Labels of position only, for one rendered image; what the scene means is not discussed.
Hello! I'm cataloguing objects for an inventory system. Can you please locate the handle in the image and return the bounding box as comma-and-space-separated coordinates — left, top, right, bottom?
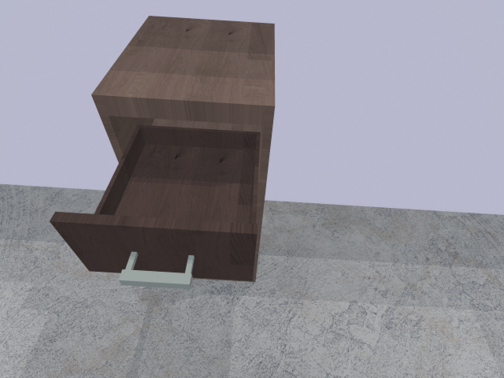
119, 252, 195, 289

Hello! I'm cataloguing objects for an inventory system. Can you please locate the drawer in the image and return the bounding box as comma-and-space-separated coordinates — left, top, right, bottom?
50, 124, 261, 281

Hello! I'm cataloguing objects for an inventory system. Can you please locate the cabinet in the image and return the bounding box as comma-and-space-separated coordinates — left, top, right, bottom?
91, 16, 275, 282

